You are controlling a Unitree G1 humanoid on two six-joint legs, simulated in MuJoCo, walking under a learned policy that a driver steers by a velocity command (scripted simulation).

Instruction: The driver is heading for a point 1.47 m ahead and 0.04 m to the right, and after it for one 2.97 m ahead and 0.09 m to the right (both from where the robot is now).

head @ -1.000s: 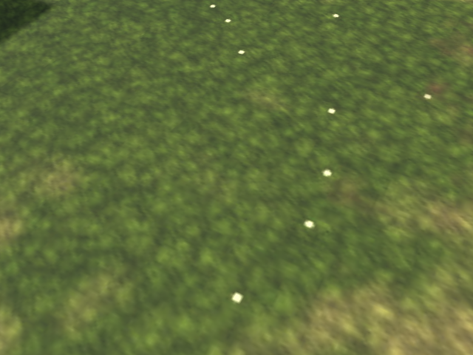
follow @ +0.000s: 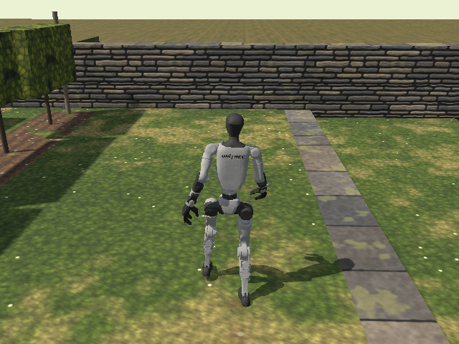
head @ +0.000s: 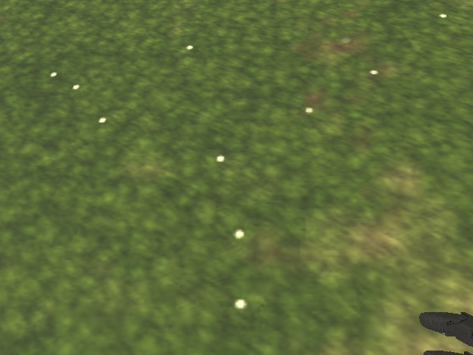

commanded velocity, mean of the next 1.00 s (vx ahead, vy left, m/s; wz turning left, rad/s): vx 0.49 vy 0.00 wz -0.23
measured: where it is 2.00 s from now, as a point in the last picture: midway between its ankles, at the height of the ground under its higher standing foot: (304, 165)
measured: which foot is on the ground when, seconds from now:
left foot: up 0.00-0.10, down 0.12-0.62, up 0.64-1.00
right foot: down 0.00-0.12, up 0.14-0.58, down 0.60-1.00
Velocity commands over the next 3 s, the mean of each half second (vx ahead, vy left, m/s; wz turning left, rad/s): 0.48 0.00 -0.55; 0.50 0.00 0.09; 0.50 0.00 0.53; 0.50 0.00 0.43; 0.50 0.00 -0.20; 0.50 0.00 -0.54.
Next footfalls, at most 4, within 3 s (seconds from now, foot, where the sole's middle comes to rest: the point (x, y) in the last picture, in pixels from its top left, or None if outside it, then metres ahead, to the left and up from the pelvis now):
0.12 left None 0.24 0.14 -0.78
0.60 right None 0.46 -0.19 -0.78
1.14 left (297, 245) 0.81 -0.03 -0.78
1.62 right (348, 172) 1.12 -0.21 -0.78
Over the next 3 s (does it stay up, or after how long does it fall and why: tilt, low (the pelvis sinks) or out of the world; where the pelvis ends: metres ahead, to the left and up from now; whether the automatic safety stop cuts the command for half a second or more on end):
stays up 1.66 0.06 0.00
